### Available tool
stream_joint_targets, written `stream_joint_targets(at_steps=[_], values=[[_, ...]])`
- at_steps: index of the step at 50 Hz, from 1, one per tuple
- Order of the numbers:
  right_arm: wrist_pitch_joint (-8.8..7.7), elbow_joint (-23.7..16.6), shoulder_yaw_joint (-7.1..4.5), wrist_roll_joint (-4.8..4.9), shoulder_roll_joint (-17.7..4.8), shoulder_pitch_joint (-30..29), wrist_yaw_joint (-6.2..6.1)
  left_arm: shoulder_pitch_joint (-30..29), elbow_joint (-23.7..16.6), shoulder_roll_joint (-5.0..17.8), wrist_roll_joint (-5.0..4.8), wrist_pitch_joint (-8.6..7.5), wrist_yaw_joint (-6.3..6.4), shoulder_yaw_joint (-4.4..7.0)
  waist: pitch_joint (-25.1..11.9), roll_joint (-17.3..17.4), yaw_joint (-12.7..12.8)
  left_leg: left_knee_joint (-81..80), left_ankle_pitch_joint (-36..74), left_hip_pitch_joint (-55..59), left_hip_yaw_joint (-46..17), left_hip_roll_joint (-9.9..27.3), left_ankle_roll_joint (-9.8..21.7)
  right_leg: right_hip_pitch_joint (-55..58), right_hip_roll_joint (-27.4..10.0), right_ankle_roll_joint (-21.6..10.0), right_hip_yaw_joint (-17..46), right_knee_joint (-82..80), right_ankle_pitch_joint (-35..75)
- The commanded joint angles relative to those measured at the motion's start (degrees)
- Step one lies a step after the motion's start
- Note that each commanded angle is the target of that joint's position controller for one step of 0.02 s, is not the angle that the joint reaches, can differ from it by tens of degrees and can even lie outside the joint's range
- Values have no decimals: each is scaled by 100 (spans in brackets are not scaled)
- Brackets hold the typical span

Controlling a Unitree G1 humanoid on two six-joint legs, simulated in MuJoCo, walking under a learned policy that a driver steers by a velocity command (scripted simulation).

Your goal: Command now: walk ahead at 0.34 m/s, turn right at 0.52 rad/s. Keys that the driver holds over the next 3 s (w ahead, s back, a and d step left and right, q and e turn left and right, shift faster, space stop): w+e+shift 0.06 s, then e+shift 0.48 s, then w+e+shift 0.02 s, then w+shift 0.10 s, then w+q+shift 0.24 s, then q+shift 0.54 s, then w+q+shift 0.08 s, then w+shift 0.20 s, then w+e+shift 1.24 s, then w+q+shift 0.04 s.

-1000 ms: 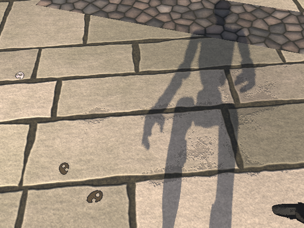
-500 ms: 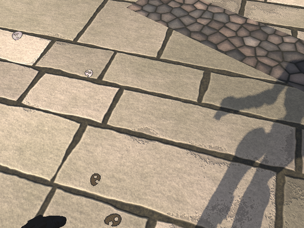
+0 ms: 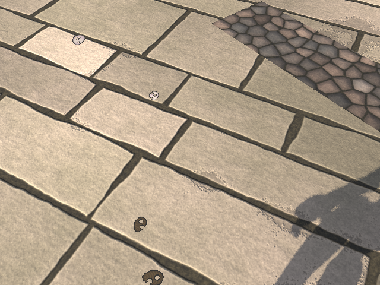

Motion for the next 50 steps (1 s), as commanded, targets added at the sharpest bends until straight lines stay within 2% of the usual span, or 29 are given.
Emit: stream_joint_targets(at_steps=[1,2,3,6,9,12,14,15,16,17,18,19,20,21,22,23,24,26,27,29,30,31,33,35,41,44,46,48,50], values=[[-216,-355,-261,-8,-906,-137,-58,-572,-539,931,52,-78,-96,332,455,1147,-301,-1970,-2356,516,-1790,1935,712,-1989,-306,21,153,1605,74],[-312,-310,-251,36,-868,-71,-85,-521,-506,889,119,-83,-180,346,385,1134,-273,-1972,-2006,728,-1435,1845,656,-2142,-376,72,68,1870,325],[-397,-297,-261,40,-866,22,-79,-450,-439,779,141,-97,-240,327,290,1018,-297,-1937,-1695,903,-1120,1744,599,-2245,-411,122,-26,2098,458],[-513,-164,-279,-3,-802,367,-66,-786,-592,531,148,-98,-335,272,459,680,-464,-1755,-190,921,-288,1758,659,-2323,-608,303,-256,2009,613],[-529,-104,-319,-15,-890,409,-52,-1130,-858,398,146,-58,-435,209,522,802,-506,-1430,1109,669,328,1816,657,-1948,-774,408,-394,1294,822],[-502,-127,-394,16,-1086,275,-26,-1285,-1072,346,108,-47,-499,157,416,978,-473,-879,2188,251,930,1801,461,-973,-691,214,-744,255,789],[-463,-94,-441,80,-1187,370,-3,-1286,-1160,412,114,-39,-441,179,256,992,-485,-310,3031,272,1116,1846,341,-518,-455,42,-1087,-109,621],[-448,-79,-460,141,-1225,409,20,-1123,-1160,461,136,-40,-377,210,95,935,-407,229,3744,331,1218,1850,281,-229,-286,-69,-1184,-290,463],[-430,-75,-469,223,-1233,439,62,-661,-1064,534,172,-73,-288,263,-213,788,-196,1143,4258,291,1335,1799,212,316,-32,-208,-1228,-556,447],[-414,-87,-452,289,-1187,451,133,210,-798,652,231,-146,-148,348,-747,369,240,2536,3875,-109,1474,1600,-1,1381,240,-393,-1129,-1137,937],[-435,-188,-337,217,-804,742,181,604,-736,1302,277,-184,-28,505,-1146,-567,301,4169,456,-1488,1432,1230,-330,2557,-878,-688,530,-1673,1478],[-376,-689,-256,70,-520,727,193,579,-1007,2251,50,-156,-51,705,-1840,-1569,147,5707,-2487,-3148,704,53,-624,3390,-2484,-1783,3945,-2351,2395],[-323,-669,-316,-110,-895,252,146,574,-1035,1969,-152,-138,-80,709,-1856,-307,418,5709,-1961,-3235,-280,463,-510,3259,-2345,-1817,3524,-2437,2263],[-314,-695,-302,-10,-841,54,127,255,-984,1660,-106,-115,-41,598,-1147,-293,219,5511,-1515,-3283,-257,555,-448,2632,-2107,-1732,2921,-2409,1995],[-321,-597,-286,17,-838,47,83,-76,-978,1293,-53,-94,-7,492,-488,-46,-5,4933,-1042,-3170,-227,801,-441,1910,-1702,-1430,2225,-2468,2140],[-282,-567,-296,-37,-862,108,52,-388,-1044,1090,-63,-91,40,428,-358,-196,-183,4528,-780,-2876,-219,855,-460,1491,-1335,-1217,1895,-2489,2309],[-208,-442,-293,-91,-889,343,48,-605,-1099,960,-41,-87,64,379,-425,-246,-315,4415,-588,-2525,-156,813,-501,1177,-1100,-1114,1615,-2479,2711],[-104,-380,-280,-87,-833,463,69,-550,-1067,1054,-12,-124,41,404,-666,-58,-359,4252,-479,-2300,-130,685,-569,1035,-972,-1089,1544,-2374,3225],[-74,-401,-268,-66,-795,404,71,-515,-1044,1124,-10,-130,36,434,-693,-7,-346,4101,-412,-2345,-154,653,-598,1011,-928,-1076,1600,-2378,3063],[-74,-421,-257,-115,-790,270,123,-469,-1047,1155,10,-141,21,449,-829,-106,-255,3733,-86,-2508,-215,657,-618,1005,-790,-1115,1971,-2806,181],[-81,-435,-267,-132,-815,162,146,-450,-1060,1136,26,-155,9,432,-731,-295,-190,3544,38,-2706,-204,650,-625,1005,-815,-1143,2231,-3016,-807],[-101,-456,-277,-129,-834,3,166,-354,-1033,1087,39,-183,-5,407,-569,-417,-109,3327,203,-2938,-210,663,-635,1061,-886,-1163,2455,-3189,-1262],[-183,-475,-280,-120,-814,-307,187,-36,-895,978,54,-282,-11,368,-344,-406,53,2856,608,-3280,-245,734,-636,1342,-1017,-1161,2650,-3320,-1257],[-274,-393,-259,-124,-738,-332,232,183,-740,855,54,-420,12,308,-356,-357,106,2418,992,-3392,-179,805,-566,1740,-1109,-1085,2485,-3356,-916],[-354,-552,-269,52,-796,-857,398,448,-545,949,131,-677,32,266,104,-290,278,1930,1012,-3700,-50,739,-275,2141,-1478,-1062,1979,-3719,-966],[-384,-696,-284,86,-792,-1042,490,611,-401,991,178,-782,113,260,368,-158,356,1925,852,-4076,-345,533,-94,2564,-1725,-1005,1611,-3854,-774],[-415,-759,-286,26,-789,-1057,555,682,-282,967,198,-839,160,245,472,-84,335,1858,776,-4240,-345,543,25,2909,-1772,-932,1261,-3841,-366],[-442,-871,-231,-45,-685,-1194,629,619,-194,889,225,-871,179,203,590,-101,309,1606,646,-3962,57,577,113,2896,-1631,-844,626,-3509,1270],[-444,-956,-199,-41,-618,-1034,646,387,-203,936,181,-865,182,187,325,-224,140,1233,429,-2850,652,303,255,2486,-1444,-624,-8,-2706,4003]])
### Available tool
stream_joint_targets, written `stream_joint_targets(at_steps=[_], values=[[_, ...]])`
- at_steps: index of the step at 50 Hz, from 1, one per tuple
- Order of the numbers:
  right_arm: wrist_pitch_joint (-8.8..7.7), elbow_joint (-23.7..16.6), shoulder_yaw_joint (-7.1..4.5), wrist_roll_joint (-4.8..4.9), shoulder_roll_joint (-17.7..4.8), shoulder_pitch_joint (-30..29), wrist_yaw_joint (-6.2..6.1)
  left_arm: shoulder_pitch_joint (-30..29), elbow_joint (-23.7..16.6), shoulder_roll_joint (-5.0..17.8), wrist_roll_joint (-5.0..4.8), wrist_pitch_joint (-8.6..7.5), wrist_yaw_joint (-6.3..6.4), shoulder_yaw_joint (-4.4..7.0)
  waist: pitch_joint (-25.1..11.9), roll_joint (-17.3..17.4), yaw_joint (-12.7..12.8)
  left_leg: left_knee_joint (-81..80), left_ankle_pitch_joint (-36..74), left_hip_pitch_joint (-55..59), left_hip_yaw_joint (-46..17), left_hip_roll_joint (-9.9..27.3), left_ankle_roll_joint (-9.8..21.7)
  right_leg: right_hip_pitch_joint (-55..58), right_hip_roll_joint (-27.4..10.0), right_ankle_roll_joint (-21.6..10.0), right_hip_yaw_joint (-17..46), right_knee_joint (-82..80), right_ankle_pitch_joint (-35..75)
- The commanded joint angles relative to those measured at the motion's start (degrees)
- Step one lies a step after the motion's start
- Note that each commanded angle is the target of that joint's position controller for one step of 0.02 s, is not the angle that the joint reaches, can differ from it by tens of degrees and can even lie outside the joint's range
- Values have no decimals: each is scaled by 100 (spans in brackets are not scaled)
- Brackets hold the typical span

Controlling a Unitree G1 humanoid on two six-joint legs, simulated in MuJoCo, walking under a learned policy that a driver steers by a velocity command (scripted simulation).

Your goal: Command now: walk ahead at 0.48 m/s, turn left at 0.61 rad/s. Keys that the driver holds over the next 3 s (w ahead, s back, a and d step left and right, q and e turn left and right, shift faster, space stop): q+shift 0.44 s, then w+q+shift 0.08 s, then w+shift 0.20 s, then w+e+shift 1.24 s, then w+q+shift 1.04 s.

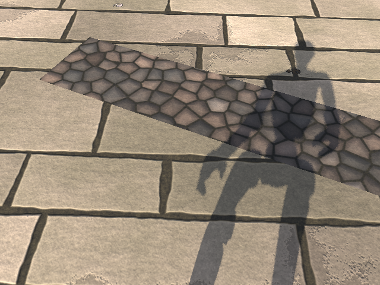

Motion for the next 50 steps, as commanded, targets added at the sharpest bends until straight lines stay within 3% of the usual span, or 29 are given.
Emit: stream_joint_targets(at_steps=[1,2,3,4,5,6,7,8,10,12,14,18,22,24,26,28,29,30,31,32,33,34,36,37,39,41,46,48,50], values=[[-119,-608,-34,-21,-303,-457,5,-49,-182,881,-69,-70,52,191,435,-408,-95,-377,-333,635,731,-452,259,-480,-1425,-347,-256,1273,5532],[-149,-426,-105,-38,-436,316,-56,-18,-153,919,-120,-55,76,186,-54,-349,-426,-564,-143,1641,805,-758,396,-691,-1295,-211,-473,2434,6506],[-206,-159,-228,-112,-697,1325,-124,-48,-193,899,-144,-77,102,145,-595,-200,-898,-917,323,3036,402,-704,622,-1476,-1086,24,-634,3885,5721],[-215,-95,-356,-88,-1214,1837,-219,72,-369,387,-44,-97,70,-2,-1086,785,-916,-1076,685,4340,-1478,814,1012,-2918,-566,309,-852,5904,1144],[-159,-287,-500,73,-1858,1884,-251,223,-708,415,-86,-66,48,8,-1819,1714,-758,-1596,2988,5476,-4770,2180,2061,-4536,435,500,-347,7674,-1635],[-99,-269,-550,262,-1582,1713,-313,-271,-690,762,-2,-16,73,32,-1561,474,-915,-1445,3589,5326,-3927,1796,1985,-4882,-167,434,340,7775,-849],[-65,-299,-462,289,-1278,1387,-366,-585,-753,676,-59,-23,58,-36,-867,200,-797,-1410,4123,4536,-2997,1566,1815,-4837,-422,459,280,7388,-331],[-25,-278,-381,265,-980,1152,-371,-680,-738,635,-27,3,58,-55,-340,-136,-583,-1572,4214,3775,-2489,1190,1551,-4664,-596,507,195,6889,-240],[19,-299,-291,281,-746,842,-392,-556,-695,635,98,248,36,-65,-9,-66,-256,-1836,4299,2877,-2021,701,1277,-4195,-723,652,144,6180,-252],[-6,-237,-335,239,-892,850,-379,-512,-688,547,101,416,29,-101,-99,-4,-162,-1778,4832,2588,-1884,482,1197,-3991,-646,755,6,5704,-179],[23,-200,-384,212,-995,849,-406,-706,-755,495,72,476,42,-128,-230,26,-183,-1693,4846,2447,-1844,279,1054,-3966,-559,799,-59,5306,139],[194,-113,-417,265,-985,1079,-521,-1407,-994,514,1,537,58,-150,-278,307,-430,-1480,4308,2546,-2231,14,557,-4140,-379,766,36,4647,771],[293,-47,-472,234,-1013,1347,-592,-2044,-1143,569,-53,500,78,-198,-95,469,-682,-1279,3859,3140,-2936,-13,367,-4446,-177,653,330,3905,833],[256,-76,-478,149,-1035,1362,-543,-2282,-1176,580,-56,421,23,-241,-93,561,-764,-1547,1988,3247,-3466,79,601,-4321,-147,618,489,3478,723],[170,-168,-478,48,-1024,1197,-469,-2449,-1169,688,-69,332,-10,-231,202,602,-774,-1837,81,3068,-3981,139,804,-3960,-166,579,646,2763,556],[83,-154,-446,-5,-962,969,-448,-2069,-1024,768,-107,248,10,-186,343,724,-534,-1823,-357,2530,-3994,129,728,-2868,-172,455,484,2133,329],[30,-102,-398,9,-882,903,-436,-1587,-885,760,-115,180,45,-155,250,637,-268,-1540,-320,1982,-3821,-8,624,-1781,-138,331,369,1774,376],[-60,-5,-318,68,-715,1007,-407,-947,-722,930,-57,92,100,-56,-21,125,53,-668,-305,1412,-3343,-328,481,-566,-409,149,621,1395,120],[-143,-89,-171,263,-261,1264,-348,-352,-680,1467,61,61,163,111,-715,-1281,132,921,-1628,411,-2160,-1074,179,809,-1787,-382,2794,635,-1987],[-149,-172,-144,167,-445,1130,-354,-149,-575,1628,40,119,130,195,-709,-1439,118,2031,-2385,-411,-1439,-1337,103,696,-2429,-758,4888,-153,-3788],[-135,-38,-136,51,-620,953,-388,-495,-551,1182,-2,130,59,138,195,-503,-66,2542,-1735,-756,-1354,-871,98,-49,-2377,-720,4609,-1,-3412],[-156,21,-133,-19,-660,779,-335,-541,-515,859,-43,116,16,86,486,20,-102,2550,-1236,-671,-1283,-655,72,-463,-2118,-608,3793,134,-2728],[-159,6,-103,-105,-575,595,-198,-418,-326,711,-51,38,12,48,678,-293,-171,2262,-825,-595,-1140,-409,37,-800,-1577,-393,2632,-47,-1839],[-157,-20,-65,-136,-534,458,-159,-227,-203,683,-65,-7,-15,36,695,-481,-125,2191,-713,-585,-1088,-397,18,-852,-1381,-398,2389,-99,-1576],[-175,-159,-1,-177,-478,173,-132,50,0,639,-170,-73,-76,39,711,-654,-166,1996,-477,-790,-745,-198,-56,-790,-1243,-584,2251,-190,-1069],[-202,-381,75,-208,-428,-374,-138,278,94,609,-235,-90,-101,51,821,-594,-74,1664,-210,-1111,-397,44,-238,-804,-1223,-821,2282,-376,-582],[-282,-830,322,-66,-147,-1558,-62,668,307,725,-198,-54,-44,163,946,-561,183,-75,353,-243,41,-108,-510,-1422,-1014,-915,1889,-499,1094],[-297,-930,337,-27,-166,-1711,-85,812,423,760,-226,-42,-35,184,837,-591,186,-408,477,282,92,-204,-443,-1389,-1150,-897,1918,-364,2017],[-328,-880,295,-3,-265,-1404,-165,756,495,786,-237,-25,-20,192,578,-575,-57,-771,369,1202,69,-348,-321,-1391,-1209,-749,1816,100,3204]])
Over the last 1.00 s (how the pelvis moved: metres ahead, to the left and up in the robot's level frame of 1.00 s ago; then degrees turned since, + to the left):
0.32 -0.16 -0.01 -27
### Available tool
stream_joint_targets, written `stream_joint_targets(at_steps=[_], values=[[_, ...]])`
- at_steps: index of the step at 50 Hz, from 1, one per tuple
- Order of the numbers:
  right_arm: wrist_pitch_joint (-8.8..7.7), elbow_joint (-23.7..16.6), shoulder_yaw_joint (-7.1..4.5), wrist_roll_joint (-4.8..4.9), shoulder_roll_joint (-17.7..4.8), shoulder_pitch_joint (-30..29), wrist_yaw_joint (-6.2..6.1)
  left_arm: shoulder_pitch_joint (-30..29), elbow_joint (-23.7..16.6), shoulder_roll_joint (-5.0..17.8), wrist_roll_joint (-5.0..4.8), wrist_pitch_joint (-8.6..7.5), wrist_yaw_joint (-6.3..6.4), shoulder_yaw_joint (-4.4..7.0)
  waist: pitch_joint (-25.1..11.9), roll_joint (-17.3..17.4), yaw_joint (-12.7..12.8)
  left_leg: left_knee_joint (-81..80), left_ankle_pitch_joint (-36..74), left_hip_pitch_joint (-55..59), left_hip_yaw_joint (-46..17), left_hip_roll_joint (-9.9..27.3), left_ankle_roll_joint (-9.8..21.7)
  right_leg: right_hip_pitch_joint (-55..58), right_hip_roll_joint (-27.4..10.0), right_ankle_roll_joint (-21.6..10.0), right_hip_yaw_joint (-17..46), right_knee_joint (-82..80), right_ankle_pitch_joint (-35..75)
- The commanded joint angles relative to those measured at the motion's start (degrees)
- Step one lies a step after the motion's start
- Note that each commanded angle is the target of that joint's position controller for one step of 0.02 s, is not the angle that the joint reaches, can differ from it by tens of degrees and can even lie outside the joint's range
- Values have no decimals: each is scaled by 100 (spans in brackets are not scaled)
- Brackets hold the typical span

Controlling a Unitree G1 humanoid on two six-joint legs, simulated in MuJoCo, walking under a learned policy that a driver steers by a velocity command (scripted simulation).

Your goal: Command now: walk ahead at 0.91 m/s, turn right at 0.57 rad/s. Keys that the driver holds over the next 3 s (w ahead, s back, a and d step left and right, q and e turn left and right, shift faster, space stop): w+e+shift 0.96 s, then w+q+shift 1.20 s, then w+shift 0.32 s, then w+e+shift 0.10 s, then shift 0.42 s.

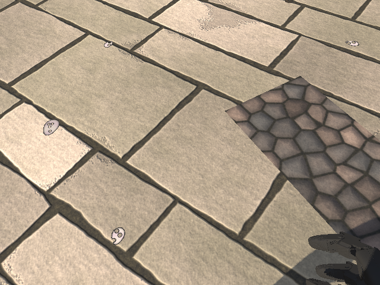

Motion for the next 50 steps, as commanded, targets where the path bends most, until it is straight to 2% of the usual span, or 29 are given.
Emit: stream_joint_targets(at_steps=[1,2,3,4,5,6,8,10,13,18,20,22,24,25,26,27,28,30,31,33,37,40,43,45,46,47,48,49,50], values=[[-140,-344,-218,45,-652,127,-145,-564,-357,1193,-27,-108,38,265,27,-701,-881,-406,-255,2193,323,-488,169,-1396,-1081,-576,839,602,4351],[-164,-62,-326,33,-843,1048,-247,-710,-364,1299,-47,-128,9,292,-523,-494,-1366,-516,-331,3448,305,-502,281,-1686,-826,-433,586,1751,4883],[-199,156,-481,-12,-1158,2096,-396,-912,-459,1292,-83,-197,-45,309,-1077,-336,-1901,-495,-875,4990,-283,181,451,-2705,-517,-320,455,3208,3963],[-203,235,-642,-183,-1587,2988,-514,-705,-659,503,-187,-266,-29,152,-2031,809,-1975,-940,-3411,6481,-2477,2066,763,-3980,-32,-260,-71,5139,365],[-100,209,-679,-101,-1660,2739,-520,-625,-842,597,-219,-160,-16,121,-2324,1316,-1729,-1905,-4904,6101,-4551,2738,1066,-4684,16,-275,-479,6224,-709],[-80,169,-601,-57,-1129,2124,-525,-1144,-807,830,-70,-53,-9,187,-1147,683,-1562,-1992,-4526,5138,-3892,2339,989,-5047,-388,-304,-573,6454,-59],[-151,308,-463,-55,-526,1992,-451,-1614,-769,628,84,43,-142,187,-41,112,-1373,-2127,-2104,3827,-2042,1802,763,-4788,-767,-252,-609,6077,387],[-240,502,-468,55,-465,1928,-463,-1663,-898,400,185,228,-257,150,281,570,-1045,-2567,-2038,3196,-1471,1660,807,-4819,-947,-119,-709,6039,361],[-384,756,-418,167,-186,2078,-366,-2365,-1255,261,182,379,-376,111,654,316,-930,-2795,-725,3105,-311,1484,665,-5330,-1067,-99,-817,5987,817],[-489,976,-476,121,-414,2002,-388,-3454,-1836,330,141,365,-579,-31,997,99,-770,-3207,1070,2616,1422,1017,413,-4601,-889,-266,-1553,4169,2250],[-477,1118,-504,136,-626,2356,-424,-3819,-1938,315,141,339,-625,-81,1010,-56,-886,-3025,3038,2963,1757,973,284,-4009,-524,-479,-2116,3443,2384],[-382,1108,-579,129,-991,2539,-480,-3527,-1826,532,108,329,-563,-32,570,231,-663,-2095,5839,3722,1844,1086,183,-3413,-38,-659,-2422,3251,1986],[-157,1019,-692,55,-1409,2354,-558,-2122,-1483,887,102,309,-442,111,-264,525,151,23,7172,3796,1737,1345,223,-1883,323,-869,-2317,3220,1187],[-80,898,-704,15,-1448,2155,-548,-880,-1101,1191,119,288,-338,276,-865,446,658,1674,6489,3182,1591,1391,314,-367,399,-1070,-1923,2867,968],[-86,811,-670,18,-1236,2151,-430,-690,-925,1466,54,330,-183,459,-864,-354,498,3707,2361,1838,1606,657,179,717,211,-1207,-1220,2404,532],[-158,376,-444,-14,-372,2723,-342,-1460,-1206,2181,237,426,-118,554,-967,-1589,-598,6039,-2534,-693,1149,-167,-160,1964,-1419,-2027,1783,2203,908],[-313,-26,-457,68,-791,1978,-369,-1003,-1371,2261,180,485,-71,642,-1908,-756,-15,6360,-2044,-1406,-165,-265,-101,2410,-1757,-2553,3399,1024,-175],[-460,-120,-385,45,-810,1465,-374,-1268,-1139,1784,108,382,36,555,-265,267,-491,4994,-1430,-1413,-331,338,-1,601,-1568,-1977,2896,236,-89],[-388,-18,-356,-64,-722,1449,-393,-1572,-1127,1624,95,302,52,498,111,517,-792,4583,-1499,-920,-291,492,-26,-323,-1160,-1704,2197,223,391],[-122,21,-334,-192,-691,1777,-379,-1800,-1198,1303,57,140,50,356,311,407,-1208,3955,-1812,-251,-309,641,-226,-1530,-873,-1793,1711,152,992],[-16,-564,-196,-57,-362,497,-278,-1815,-1208,1288,43,-54,-15,366,852,93,-1030,1701,-418,490,24,657,-425,-3038,-281,-1546,1095,-297,1196],[-48,-610,-179,107,-353,161,-215,-1602,-1141,1399,-20,-81,-80,443,544,-165,-708,383,1102,1362,163,272,-271,-2720,-181,-1144,991,-216,2206],[-74,-573,-278,133,-644,333,-278,-1446,-1088,1525,-31,-46,-34,503,211,-358,-733,-322,801,1864,-8,20,-130,-1674,-362,-834,1268,542,3391],[-107,-209,-499,148,-1101,1753,-413,-1658,-1100,1847,42,-31,-32,557,-670,-192,-1566,-352,-277,3402,122,-243,-44,-1459,-206,-542,1105,2434,4615],[-125,64,-638,95,-1403,2999,-542,-1925,-1172,1624,84,-91,-57,489,-1215,-99,-2203,-138,-938,4825,-141,184,50,-2251,33,-410,875,4037,4120],[-166,196,-744,-150,-1806,3789,-635,-1853,-1411,575,22,-150,-24,223,-1805,1375,-2187,-709,-3351,6130,-2187,1856,252,-3737,595,-369,330,6111,-253],[-138,67,-799,-165,-1992,2961,-557,-1309,-1722,537,-157,-121,-21,91,-2119,2600,-1385,-2146,-4340,5923,-5305,2727,639,-4745,552,-347,-166,6996,-873],[-110,-63,-705,-104,-1300,2202,-500,-1666,-1457,900,69,-24,2,104,-1123,1329,-1364,-2216,-4770,4961,-4714,2317,807,-4944,32,-369,-293,7099,-94],[-103,24,-615,-56,-896,2011,-443,-1937,-1424,948,196,8,-88,111,-545,581,-1316,-2071,-3866,4216,-3584,1965,849,-4802,-192,-319,-422,6753,349]])
Over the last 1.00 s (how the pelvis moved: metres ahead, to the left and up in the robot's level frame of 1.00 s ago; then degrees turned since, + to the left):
0.50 0.20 0.00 30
